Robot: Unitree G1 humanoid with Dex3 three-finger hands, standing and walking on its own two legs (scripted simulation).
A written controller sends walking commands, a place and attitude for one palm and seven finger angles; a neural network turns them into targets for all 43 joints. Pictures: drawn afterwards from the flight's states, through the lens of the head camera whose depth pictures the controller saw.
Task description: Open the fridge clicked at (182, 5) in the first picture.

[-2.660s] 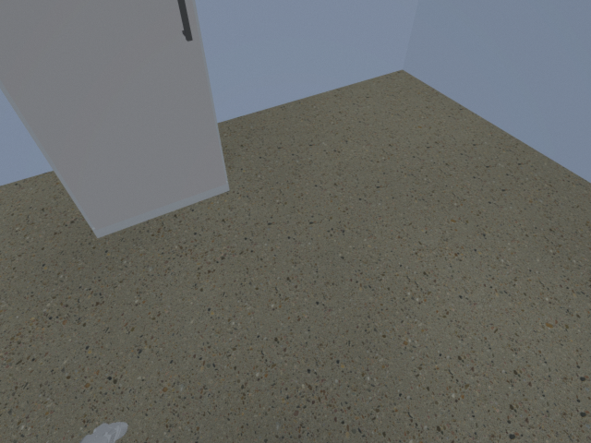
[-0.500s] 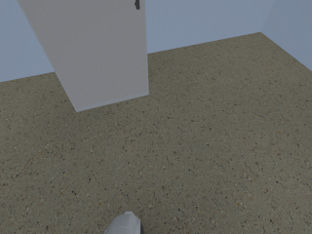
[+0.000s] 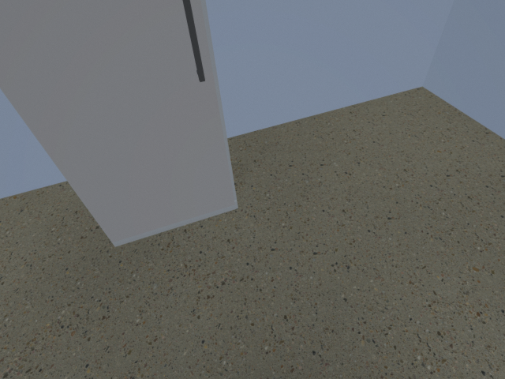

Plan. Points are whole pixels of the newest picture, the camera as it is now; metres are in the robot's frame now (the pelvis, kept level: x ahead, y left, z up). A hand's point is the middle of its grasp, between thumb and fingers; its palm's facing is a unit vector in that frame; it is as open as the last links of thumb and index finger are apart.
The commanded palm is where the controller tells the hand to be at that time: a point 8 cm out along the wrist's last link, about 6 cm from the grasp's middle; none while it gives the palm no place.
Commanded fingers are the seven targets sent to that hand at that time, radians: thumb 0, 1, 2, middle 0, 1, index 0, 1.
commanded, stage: walk to a spot facing it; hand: right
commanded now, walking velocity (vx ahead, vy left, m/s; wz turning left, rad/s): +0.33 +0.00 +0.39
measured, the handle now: (190, 26) +0.96 +0.22 +0.18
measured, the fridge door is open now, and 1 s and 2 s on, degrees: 0 0 0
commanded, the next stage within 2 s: turn to face it in 0.20 s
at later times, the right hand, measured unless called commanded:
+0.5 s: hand (319, 291) +0.34 -0.11 -0.17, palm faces -0.19 +0.96 -0.22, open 7.4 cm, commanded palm none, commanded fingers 0.00 -0.90 -0.90 0.20 0.30 0.20 0.30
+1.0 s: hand (341, 277) +0.37 -0.16 -0.16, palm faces -0.26 +0.95 -0.15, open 7.4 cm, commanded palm none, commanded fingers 0.00 -0.90 -0.90 0.20 0.30 0.20 0.30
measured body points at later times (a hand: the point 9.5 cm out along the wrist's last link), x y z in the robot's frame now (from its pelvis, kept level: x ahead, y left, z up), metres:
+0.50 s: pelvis +0.19 +0.05 -0.01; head +0.24 +0.07 +0.43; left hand +0.08 +0.24 -0.17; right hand +0.35 -0.16 -0.15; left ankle +0.27 +0.14 -0.72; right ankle +0.09 -0.09 -0.64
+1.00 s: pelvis +0.27 +0.01 +0.02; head +0.29 -0.02 +0.47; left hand +0.23 +0.25 -0.11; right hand +0.38 -0.21 -0.15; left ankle +0.23 +0.14 -0.65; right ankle +0.30 -0.08 -0.72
